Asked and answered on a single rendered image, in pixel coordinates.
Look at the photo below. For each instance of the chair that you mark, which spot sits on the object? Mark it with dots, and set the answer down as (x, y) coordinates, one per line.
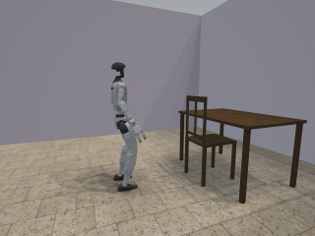
(206, 140)

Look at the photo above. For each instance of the left robot foot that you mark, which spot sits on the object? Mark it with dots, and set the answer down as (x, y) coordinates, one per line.
(117, 177)

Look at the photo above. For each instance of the right robot forearm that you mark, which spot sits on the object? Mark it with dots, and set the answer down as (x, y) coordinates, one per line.
(127, 114)

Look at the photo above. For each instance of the robot right upper arm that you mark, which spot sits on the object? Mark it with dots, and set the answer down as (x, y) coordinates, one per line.
(120, 92)

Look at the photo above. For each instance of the table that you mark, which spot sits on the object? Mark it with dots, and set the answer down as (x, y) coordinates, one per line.
(247, 121)

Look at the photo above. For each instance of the robot right hand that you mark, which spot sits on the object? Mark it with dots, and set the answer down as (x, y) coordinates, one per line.
(137, 130)

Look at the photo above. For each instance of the right robot thigh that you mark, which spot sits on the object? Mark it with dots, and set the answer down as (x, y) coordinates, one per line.
(130, 137)

